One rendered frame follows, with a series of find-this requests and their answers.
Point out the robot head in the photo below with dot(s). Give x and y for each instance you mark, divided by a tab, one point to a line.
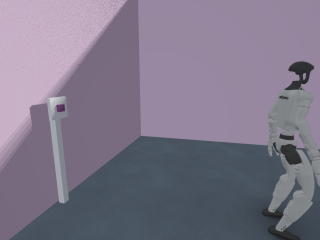
300	68

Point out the left robot forearm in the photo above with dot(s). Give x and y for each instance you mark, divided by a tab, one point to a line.
272	128

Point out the right robot forearm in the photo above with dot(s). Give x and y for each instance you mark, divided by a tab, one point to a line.
308	141

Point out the robot left thigh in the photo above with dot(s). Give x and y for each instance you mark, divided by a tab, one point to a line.
288	179

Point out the button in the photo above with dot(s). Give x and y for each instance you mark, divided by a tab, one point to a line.
60	107

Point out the robot left upper arm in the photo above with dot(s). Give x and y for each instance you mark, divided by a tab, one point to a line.
274	109

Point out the robot right upper arm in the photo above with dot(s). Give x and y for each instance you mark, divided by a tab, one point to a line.
304	100

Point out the panel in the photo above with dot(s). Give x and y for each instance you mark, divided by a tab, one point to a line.
57	144

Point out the left robot hand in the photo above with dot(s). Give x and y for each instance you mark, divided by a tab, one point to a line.
270	144

